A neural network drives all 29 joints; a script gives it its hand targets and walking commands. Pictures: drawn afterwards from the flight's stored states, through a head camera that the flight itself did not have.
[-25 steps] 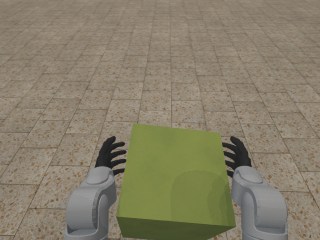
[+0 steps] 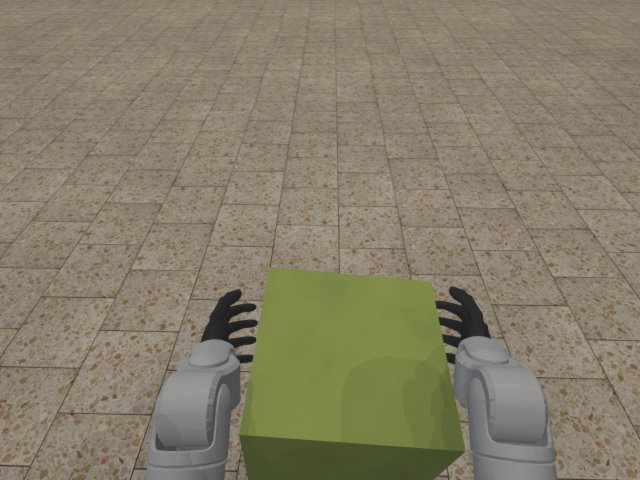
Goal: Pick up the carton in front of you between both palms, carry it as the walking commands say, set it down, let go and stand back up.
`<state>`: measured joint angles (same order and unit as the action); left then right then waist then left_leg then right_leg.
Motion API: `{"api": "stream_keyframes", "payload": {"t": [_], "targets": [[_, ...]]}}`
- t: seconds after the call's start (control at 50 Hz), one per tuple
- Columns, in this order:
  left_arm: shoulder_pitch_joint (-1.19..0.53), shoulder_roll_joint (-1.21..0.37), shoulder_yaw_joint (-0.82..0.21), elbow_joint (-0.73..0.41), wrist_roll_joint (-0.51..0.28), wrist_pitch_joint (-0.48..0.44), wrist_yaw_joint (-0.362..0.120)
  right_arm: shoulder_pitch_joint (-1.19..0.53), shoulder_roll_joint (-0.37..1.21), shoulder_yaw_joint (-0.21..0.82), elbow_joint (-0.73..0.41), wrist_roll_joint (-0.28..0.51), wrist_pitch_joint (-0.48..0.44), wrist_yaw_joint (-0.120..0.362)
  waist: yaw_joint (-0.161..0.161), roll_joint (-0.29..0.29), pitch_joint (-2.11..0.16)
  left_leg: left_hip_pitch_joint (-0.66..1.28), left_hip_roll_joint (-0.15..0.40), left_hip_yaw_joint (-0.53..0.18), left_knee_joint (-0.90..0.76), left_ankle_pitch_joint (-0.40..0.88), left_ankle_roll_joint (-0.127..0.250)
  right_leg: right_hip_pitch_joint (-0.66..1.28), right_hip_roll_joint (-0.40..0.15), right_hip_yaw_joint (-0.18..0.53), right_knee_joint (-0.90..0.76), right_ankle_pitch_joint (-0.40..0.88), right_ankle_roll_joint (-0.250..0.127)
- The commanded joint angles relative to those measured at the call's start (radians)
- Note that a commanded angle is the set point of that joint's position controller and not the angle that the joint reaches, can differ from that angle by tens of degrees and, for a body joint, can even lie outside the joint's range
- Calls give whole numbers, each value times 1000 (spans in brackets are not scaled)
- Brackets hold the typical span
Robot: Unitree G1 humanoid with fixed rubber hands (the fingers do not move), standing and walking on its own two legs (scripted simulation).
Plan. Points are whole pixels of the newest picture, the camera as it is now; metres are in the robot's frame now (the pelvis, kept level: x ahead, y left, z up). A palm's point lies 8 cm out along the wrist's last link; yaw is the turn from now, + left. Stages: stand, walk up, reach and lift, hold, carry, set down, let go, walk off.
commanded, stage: carry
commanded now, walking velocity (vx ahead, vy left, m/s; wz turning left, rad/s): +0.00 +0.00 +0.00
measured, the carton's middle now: (338, 391) +0.25 +0.00 -0.03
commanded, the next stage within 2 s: hold in 0.56 s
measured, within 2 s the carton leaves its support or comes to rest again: neither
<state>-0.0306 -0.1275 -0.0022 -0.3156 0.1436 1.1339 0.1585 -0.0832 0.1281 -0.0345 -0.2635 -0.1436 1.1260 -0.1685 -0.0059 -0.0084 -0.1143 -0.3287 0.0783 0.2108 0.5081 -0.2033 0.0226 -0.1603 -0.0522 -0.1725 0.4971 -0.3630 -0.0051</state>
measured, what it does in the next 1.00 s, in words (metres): stands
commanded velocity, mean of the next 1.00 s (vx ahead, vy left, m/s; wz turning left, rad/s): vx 0.00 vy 0.00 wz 0.00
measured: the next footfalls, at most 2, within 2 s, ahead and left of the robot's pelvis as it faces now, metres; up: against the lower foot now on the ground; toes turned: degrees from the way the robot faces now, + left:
none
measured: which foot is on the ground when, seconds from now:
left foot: down 0.00-1.00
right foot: down 0.00-1.00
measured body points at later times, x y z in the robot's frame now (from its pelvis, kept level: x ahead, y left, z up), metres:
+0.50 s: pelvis -0.02 -0.01 +0.00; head -0.02 +0.00 +0.45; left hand +0.28 +0.14 +0.01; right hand +0.28 -0.16 +0.02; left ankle +0.04 +0.11 -0.73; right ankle -0.06 -0.10 -0.73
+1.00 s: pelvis -0.04 +0.00 +0.01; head -0.07 +0.02 +0.46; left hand +0.26 +0.14 +0.03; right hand +0.25 -0.17 +0.04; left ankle +0.04 +0.12 -0.73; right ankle -0.07 -0.11 -0.73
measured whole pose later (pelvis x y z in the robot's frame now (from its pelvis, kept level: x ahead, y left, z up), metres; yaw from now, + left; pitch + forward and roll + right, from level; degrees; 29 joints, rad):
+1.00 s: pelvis -0.04 +0.00 +0.01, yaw -3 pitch -7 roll +0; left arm -0.20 -0.14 0.16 0.18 0.28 0.73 0.03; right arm -0.25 0.15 -0.21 0.27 -0.25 0.66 -0.01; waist 0.00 -0.04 0.06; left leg -0.13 0.02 0.05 0.34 -0.09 0.00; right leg 0.00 0.01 0.01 0.39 -0.26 -0.01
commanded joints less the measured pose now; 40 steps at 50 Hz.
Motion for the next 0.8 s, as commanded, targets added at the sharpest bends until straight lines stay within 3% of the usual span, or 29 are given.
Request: {"api": "stream_keyframes", "payload": {"t": [0.0, 0.18, 0.36, 0.44, 0.54, 0.56, 0.58, 0.6, 0.62, 0.64, 0.66, 0.72, 0.78], "targets": [[-469, -852, -516, -38, -286, -82, -227, -407, 875, 541, -28, 300, -72, 248, 1, 5, -125, 133, 98, -122, -71, 148, 4, -74, -111, 98, -112, 157, -16], [-537, -921, -469, 175, -237, -233, -315, -438, 938, 480, 195, 238, -221, 334, 1, 10, -158, 143, 102, -120, -64, 176, -1, -77, -109, 104, -98, 172, -20], [-608, -865, -386, 363, -170, -441, -358, -503, 888, 406, 375, 160, -430, 374, 2, 12, -184, 145, 102, -115, -54, 189, -2, -55, -106, 105, -86, 204, -22], [-642, -866, -395, 389, -165, -506, -365, -535, 893, 415, 407, 153, -494, 382, 3, 10, -203, 154, 102, -113, -46, 205, -3, -42, -106, 103, -76, 225, -22], [-635, -901, -435, 357, -179, -500, -366, -523, 928, 451, 378, 163, -487, 383, 5, 11, -225, 167, 105, -112, -32, 253, -3, -30, -105, 98, -58, 271, -19], [-505, -892, -406, 321, -161, -490, -364, -417, 949, 407, 409, 146, -488, 388, 2, -67, -171, 454, -177, -262, -52, 457, 21, -73, 99, 305, -135, 591, -26], [-518, -860, -420, 287, -160, -495, -352, -397, 928, 402, 378, 138, -499, 371, -10, -66, -234, 534, -148, -290, -57, 567, 19, -62, 108, 314, -129, 689, -17], [-509, -850, -410, 268, -157, -491, -348, -388, 885, 389, 365, 118, -497, 361, -3, -34, -213, 494, -141, -303, -74, 583, 5, 4, 113, 307, -137, 704, -12], [-530, -838, -427, 260, -169, -487, -349, -365, 874, 364, 385, 101, -494, 348, -22, -49, -193, 484, -153, -299, -92, 545, -9, 44, 118, 300, -166, 651, -11], [-521, -837, -419, 283, -156, -483, -343, -392, 868, 365, 383, 107, -493, 347, -10, -30, -162, 529, -164, -291, -99, 532, -12, -1, 117, 294, -168, 639, 0], [-519, -827, -406, 297, -144, -479, -337, -407, 864, 369, 405, 111, -487, 351, 5, 11, -145, 513, -166, -288, -132, 408, -19, 19, 121, 292, -179, 536, -4], [-545, -829, -386, 315, -127, -472, -339, -462, 881, 373, 423, 121, -480, 363, 19, -35, -92, 490, -186, -275, -123, 355, -17, -8, 121, 297, -210, 464, 1], [-562, -860, -372, 344, -119, -473, -340, -502, 895, 374, 437, 128, -482, 379, 24, -22, -92, 504, -184, -277, -122, 330, -9, -23, 120, 299, -207, 435, -2]]}}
